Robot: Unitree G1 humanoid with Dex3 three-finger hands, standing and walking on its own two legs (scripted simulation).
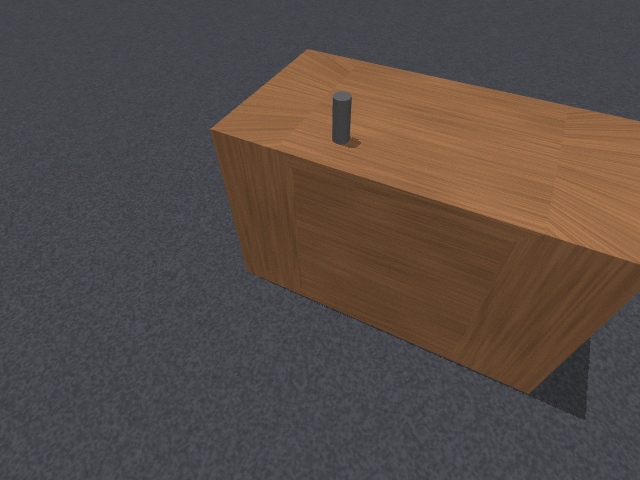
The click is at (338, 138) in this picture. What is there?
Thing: slim round
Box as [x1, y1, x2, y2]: [332, 91, 351, 143]
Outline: 339,91 333,94 332,139 336,143 345,143 349,139 351,95 347,92
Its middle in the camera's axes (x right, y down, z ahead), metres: +0.05 -0.30 +0.98
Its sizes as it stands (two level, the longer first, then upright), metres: 0.046 0.046 0.123
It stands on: a support 0.65 m high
